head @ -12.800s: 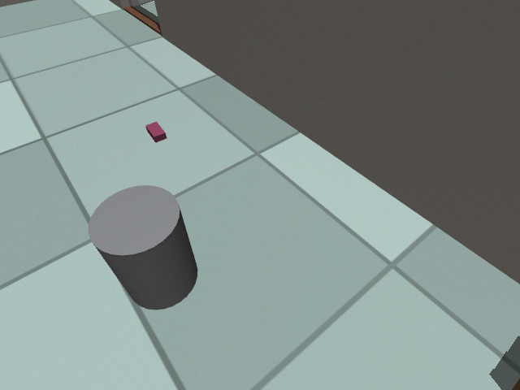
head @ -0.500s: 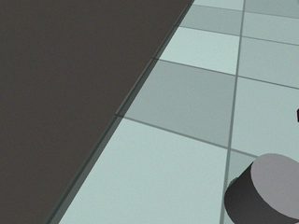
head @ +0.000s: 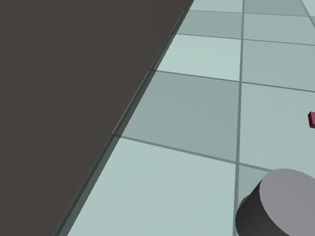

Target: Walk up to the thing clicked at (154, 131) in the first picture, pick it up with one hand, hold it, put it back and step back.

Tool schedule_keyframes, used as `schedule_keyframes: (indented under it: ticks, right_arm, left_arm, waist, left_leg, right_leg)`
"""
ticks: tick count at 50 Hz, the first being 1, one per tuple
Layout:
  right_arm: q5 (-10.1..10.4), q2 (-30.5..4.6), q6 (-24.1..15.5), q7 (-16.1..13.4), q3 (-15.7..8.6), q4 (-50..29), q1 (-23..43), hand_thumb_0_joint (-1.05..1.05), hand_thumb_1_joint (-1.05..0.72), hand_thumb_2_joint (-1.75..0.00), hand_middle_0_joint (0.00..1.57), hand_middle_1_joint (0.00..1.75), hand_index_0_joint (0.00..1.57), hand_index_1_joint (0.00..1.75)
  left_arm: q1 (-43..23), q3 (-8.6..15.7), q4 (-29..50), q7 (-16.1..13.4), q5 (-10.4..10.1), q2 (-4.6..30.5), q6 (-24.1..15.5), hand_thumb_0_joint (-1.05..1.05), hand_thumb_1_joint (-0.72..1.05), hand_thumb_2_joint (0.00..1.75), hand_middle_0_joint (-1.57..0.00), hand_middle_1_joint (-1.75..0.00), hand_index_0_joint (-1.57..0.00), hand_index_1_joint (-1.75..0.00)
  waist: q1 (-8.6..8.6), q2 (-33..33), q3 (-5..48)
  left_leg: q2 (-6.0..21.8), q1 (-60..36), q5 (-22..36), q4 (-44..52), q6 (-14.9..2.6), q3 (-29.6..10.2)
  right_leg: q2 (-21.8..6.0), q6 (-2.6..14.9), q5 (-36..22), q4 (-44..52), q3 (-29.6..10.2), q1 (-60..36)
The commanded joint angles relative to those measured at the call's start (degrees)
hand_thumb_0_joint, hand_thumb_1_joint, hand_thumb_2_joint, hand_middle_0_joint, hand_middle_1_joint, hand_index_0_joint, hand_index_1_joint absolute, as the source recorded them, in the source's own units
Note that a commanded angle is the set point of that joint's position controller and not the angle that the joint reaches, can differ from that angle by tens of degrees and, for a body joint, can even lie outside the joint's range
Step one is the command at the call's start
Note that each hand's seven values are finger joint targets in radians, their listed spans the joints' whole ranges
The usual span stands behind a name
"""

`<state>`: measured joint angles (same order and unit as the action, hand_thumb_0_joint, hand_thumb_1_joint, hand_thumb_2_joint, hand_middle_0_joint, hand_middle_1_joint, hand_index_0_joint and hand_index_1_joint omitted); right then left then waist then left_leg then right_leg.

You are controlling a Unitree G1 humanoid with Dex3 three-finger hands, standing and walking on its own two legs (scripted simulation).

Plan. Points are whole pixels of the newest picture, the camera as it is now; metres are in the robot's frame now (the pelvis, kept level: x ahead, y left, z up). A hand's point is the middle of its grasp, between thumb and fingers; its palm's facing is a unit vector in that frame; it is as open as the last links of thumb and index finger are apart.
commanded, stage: walk up
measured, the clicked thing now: out of the picture +1.13 -1.18 -0.75
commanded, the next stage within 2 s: stand in 1.86 s
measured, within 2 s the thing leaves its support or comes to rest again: neither
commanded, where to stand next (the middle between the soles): +0.42 +0.05 m, yaw -1 degrees
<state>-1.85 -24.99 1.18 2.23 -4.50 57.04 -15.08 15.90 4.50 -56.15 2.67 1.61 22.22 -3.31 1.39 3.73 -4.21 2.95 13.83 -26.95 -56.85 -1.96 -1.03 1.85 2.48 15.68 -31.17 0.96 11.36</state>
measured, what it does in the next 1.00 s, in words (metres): walks ahead: left foot, then right foot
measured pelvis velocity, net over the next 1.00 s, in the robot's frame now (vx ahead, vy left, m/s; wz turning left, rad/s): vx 0.33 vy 0.03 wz -0.04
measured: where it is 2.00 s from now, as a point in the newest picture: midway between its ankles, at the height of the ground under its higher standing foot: (160, 216)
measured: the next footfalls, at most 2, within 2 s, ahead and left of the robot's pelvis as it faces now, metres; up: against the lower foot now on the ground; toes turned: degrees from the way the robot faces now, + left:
left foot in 0.32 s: +0.28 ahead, +0.16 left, +0.00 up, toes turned +3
right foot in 0.72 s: +0.39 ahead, -0.08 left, +0.00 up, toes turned -2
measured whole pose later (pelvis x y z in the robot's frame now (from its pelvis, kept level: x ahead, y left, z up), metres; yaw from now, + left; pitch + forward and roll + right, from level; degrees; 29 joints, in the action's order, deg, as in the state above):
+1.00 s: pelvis +0.33 +0.03 +0.00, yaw -2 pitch -3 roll -1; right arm -0.7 -24.8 0.5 2.7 -3.5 47.6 -18.2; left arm 19.5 2.0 -48.2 0.2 1.0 22.0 -5.1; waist 1.9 5.4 -5.3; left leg 2.0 27.1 -20.0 -52.0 -0.2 -4.8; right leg -2.1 0.3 14.8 -31.2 3.5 13.2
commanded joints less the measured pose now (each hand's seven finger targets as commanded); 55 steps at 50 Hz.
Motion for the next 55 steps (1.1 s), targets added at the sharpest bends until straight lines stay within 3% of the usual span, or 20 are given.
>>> schedule_keyframes:
  ticks: [1,5,9,13,15,16,17,18,19,24,29,34,35,36,37,39,42,51,53,55]
  right_arm:
    - [1.2,-9.26,-2.64,0.25,-1.79,-6.03,-0.68,0.0,-0.9,-0.9,0.2,0.3,0.2,0.3]
    - [0.34,-8.96,-2.59,1.07,-2.11,-8.42,0.64,0.0,-0.9,-0.9,0.2,0.3,0.2,0.3]
    - [-0.35,-8.39,-3.23,1.81,-2.36,-11.89,6.43,0.0,-0.9,-0.9,0.2,0.3,0.2,0.3]
    - [-0.04,-8.19,-4.15,1.81,-3.11,-12.63,4.56,0.0,-0.9,-0.9,0.2,0.3,0.2,0.3]
    - [-0.28,-9.63,-4.66,1.36,-4.24,-10.64,-4.1,0.0,-0.9,-0.9,0.2,0.3,0.2,0.3]
    - [-0.6,-12.59,-5.22,0.75,-5.44,-9.44,-10.21,0.0,-0.9,-0.9,0.2,0.3,0.2,0.3]
    - [-1.46,-16.19,-5.69,0.2,-6.49,-9.94,-13.41,0.0,-0.9,-0.9,0.2,0.3,0.2,0.3]
    - [0.15,-17.22,-5.75,0.04,-6.21,-11.81,-11.14,0.0,-0.9,-0.9,0.2,0.3,0.2,0.3]
    - [1.41,-17.25,-5.54,0.18,-6.46,-12.1,-8.42,0.0,-0.9,-0.9,0.2,0.3,0.2,0.3]
    - [1.7,-11.13,-6.08,-0.34,-3.39,-14.18,-2.52,0.0,-0.9,-0.9,0.2,0.3,0.2,0.3]
    - [1.0,-13.06,-5.86,0.17,-3.88,-16.17,-2.93,0.0,-0.9,-0.9,0.2,0.3,0.2,0.3]
    - [1.21,-11.52,-4.33,1.15,-2.99,-18.07,-0.42,0.0,-0.9,-0.9,0.2,0.3,0.2,0.3]
    - [1.16,-9.09,-4.06,1.14,-2.12,-18.54,-1.08,0.0,-0.9,-0.9,0.2,0.3,0.2,0.3]
    - [1.45,-5.59,-3.91,1.0,-1.01,-18.64,-3.14,0.0,-0.9,-0.9,0.2,0.3,0.2,0.3]
    - [1.49,-3.46,-3.29,0.89,-0.09,-18.34,-6.46,0.0,-0.9,-0.9,0.2,0.3,0.2,0.3]
    - [1.02,-11.87,-2.13,0.18,-2.46,-16.47,-7.15,0.0,-0.9,-0.9,0.2,0.3,0.2,0.3]
    - [1.85,-11.24,-2.07,0.32,-2.63,-13.49,-8.33,0.0,-0.9,-0.9,0.2,0.3,0.2,0.3]
    - [1.44,-6.43,-2.26,-0.41,-1.35,-11.55,-4.19,0.0,-0.9,-0.9,0.2,0.3,0.2,0.3]
    - [1.49,-6.3,-2.81,-0.98,-1.35,-10.52,-5.09,0.0,-0.9,-0.9,0.2,0.3,0.2,0.3]
    - [0.92,-8.81,-3.52,-1.65,-2.15,-9.21,-6.04,0.0,-0.9,-0.9,0.2,0.3,0.2,0.3]
  left_arm:
    - [-1.39,3.23,5.75,-1.52,-1.53,15.15,-1.81,0.0,0.9,0.9,-0.2,-0.3,-0.2,-0.3]
    - [1.77,2.99,7.38,-1.67,-1.69,14.62,-2.59,0.0,0.9,0.9,-0.2,-0.3,-0.2,-0.3]
    - [4.36,3.16,8.71,-1.76,-1.29,15.74,-2.71,0.0,0.9,0.9,-0.2,-0.3,-0.2,-0.3]
    - [2.57,2.8,10.14,-1.93,-1.28,16.47,-2.32,0.0,0.9,0.9,-0.2,-0.3,-0.2,-0.3]
    - [1.4,2.4,11.25,-2.03,-1.22,15.51,-2.1,0.0,0.9,0.9,-0.2,-0.3,-0.2,-0.3]
    - [4.14,1.36,11.49,-2.01,-1.46,12.57,-2.02,0.0,0.9,0.9,-0.2,-0.3,-0.2,-0.3]
    - [8.47,-0.02,11.63,-2.05,-2.05,7.27,-2.03,0.0,0.9,0.9,-0.2,-0.3,-0.2,-0.3]
    - [9.91,1.09,10.66,-2.71,-2.29,11.44,-1.55,0.0,0.9,0.9,-0.2,-0.3,-0.2,-0.3]
    - [8.11,1.54,9.65,-3.16,-1.56,15.14,-1.17,0.0,0.9,0.9,-0.2,-0.3,-0.2,-0.3]
    - [8.82,1.48,7.84,-1.11,-2.11,12.28,-0.77,0.0,0.9,0.9,-0.2,-0.3,-0.2,-0.3]
    - [3.17,1.57,10.65,0.0,-1.22,10.96,-1.09,0.0,0.9,0.9,-0.2,-0.3,-0.2,-0.3]
    - [8.65,3.2,7.92,-0.81,-0.65,12.32,-2.27,0.0,0.9,0.9,-0.2,-0.3,-0.2,-0.3]
    - [11.88,3.97,7.04,-1.46,-0.5,13.92,-2.67,0.0,0.9,0.9,-0.2,-0.3,-0.2,-0.3]
    - [15.13,4.95,6.85,-2.18,-0.15,16.83,-3.12,0.0,0.9,0.9,-0.2,-0.3,-0.2,-0.3]
    - [13.1,5.28,9.18,-2.74,-0.15,20.43,-3.79,0.0,0.9,0.9,-0.2,-0.3,-0.2,-0.3]
    - [6.49,4.79,11.43,-2.85,-1.04,21.41,-3.1,0.0,0.9,0.9,-0.2,-0.3,-0.2,-0.3]
    - [3.54,3.4,11.69,-3.12,-1.52,17.02,-3.3,0.0,0.9,0.9,-0.2,-0.3,-0.2,-0.3]
    - [0.43,1.83,12.41,-3.52,-0.52,14.93,-2.09,0.0,0.9,0.9,-0.2,-0.3,-0.2,-0.3]
    - [-1.19,1.56,12.22,-3.55,-1.42,15.37,-1.11,0.0,0.9,0.9,-0.2,-0.3,-0.2,-0.3]
    - [-1.63,0.2,11.95,-3.72,-1.98,12.53,0.03,0.0,0.9,0.9,-0.2,-0.3,-0.2,-0.3]
  waist:
    - [-1.45,-9.62,-3.51]
    - [-0.27,-8.18,-2.94]
    - [1.78,-8.19,-2.66]
    - [-0.24,-8.9,-0.08]
    - [-5.45,-4.18,3.68]
    - [-7.65,4.38,6.89]
    - [-7.55,16.53,10.21]
    - [-6.04,10.82,10.34]
    - [-5.45,7.3,6.93]
    - [-1.19,3.94,-1.34]
    - [-2.72,7.05,-1.74]
    - [1.05,1.24,2.33]
    - [2.87,-3.14,4.57]
    - [4.94,-15.23,6.36]
    - [3.0,-21.08,4.59]
    - [1.19,-12.33,-0.45]
    - [-0.59,-10.52,-2.0]
    - [-0.23,-14.68,2.72]
    - [-1.57,-12.35,4.61]
    - [-3.06,-6.09,5.39]
  left_leg:
    - [3.01,15.39,7.94,-2.81,-0.57,-4.83]
    - [3.28,16.38,9.86,5.42,2.05,-2.35]
    - [3.87,14.83,13.06,16.25,2.14,-0.74]
    - [2.05,4.44,17.02,22.61,0.56,2.6]
    - [-0.68,-9.49,18.51,27.11,-1.18,4.71]
    - [0.94,-17.8,12.67,30.66,-3.2,1.33]
    - [13.42,-25.72,8.46,33.73,-7.24,-18.7]
    - [21.87,-23.52,-0.68,42.59,-12.29,-36.3]
    - [23.49,-18.06,-4.02,42.96,-15.22,-37.32]
    - [11.48,0.0,16.16,42.38,-8.6,-6.53]
    - [12.96,-0.69,12.64,41.78,-12.2,-4.16]
    - [8.62,8.24,6.7,29.48,-8.58,-0.76]
    - [6.57,11.63,5.27,22.6,-6.62,0.72]
    - [1.42,15.95,1.73,8.28,-3.94,4.69]
    - [-5.26,24.45,-4.96,-4.32,-0.22,2.53]
    - [-0.51,23.32,-4.93,-8.22,-0.07,-3.12]
    - [0.43,19.92,3.44,-5.78,0.31,-7.01]
    - [-0.88,5.8,11.43,16.19,2.54,1.51]
    - [-2.4,0.27,18.87,22.74,1.68,3.87]
    - [-1.85,-5.21,26.16,28.13,-0.24,1.73]
  right_leg:
    - [-13.79,5.83,2.74,20.79,-19.63,-4.73]
    - [-14.24,9.76,-7.53,19.6,-14.5,-5.82]
    - [-14.2,9.59,-12.39,16.85,-11.91,-6.14]
    - [-13.53,7.89,-18.44,9.95,-9.01,-2.2]
    - [-10.38,5.82,-22.15,-3.41,-5.89,2.83]
    - [-5.6,3.99,-19.73,-17.83,-2.35,7.95]
    - [1.53,0.93,4.88,-31.58,-1.79,20.08]
    - [4.1,1.03,16.36,-36.94,-4.27,23.99]
    - [0.14,1.31,16.02,-41.36,-7.39,24.1]
    - [-4.05,-0.53,3.82,-31.33,-5.69,15.29]
    - [-6.73,-2.53,1.87,-11.41,-0.81,13.43]
    - [-1.73,-1.93,-6.77,-0.51,3.95,-4.98]
    - [-2.02,-1.32,-5.11,0.02,2.1,-11.5]
    - [-8.59,0.89,5.89,7.98,-9.94,-14.75]
    - [-23.11,5.17,13.17,17.18,-35.28,-14.05]
    - [-26.69,13.8,22.85,18.54,-38.65,-4.48]
    - [-17.8,7.8,9.59,17.46,-20.07,-0.38]
    - [-15.46,8.56,-28.83,4.32,-2.48,3.16]
    - [-14.99,7.23,-29.8,-2.26,-1.57,4.25]
    - [-11.92,3.79,-17.71,-10.14,-0.62,8.6]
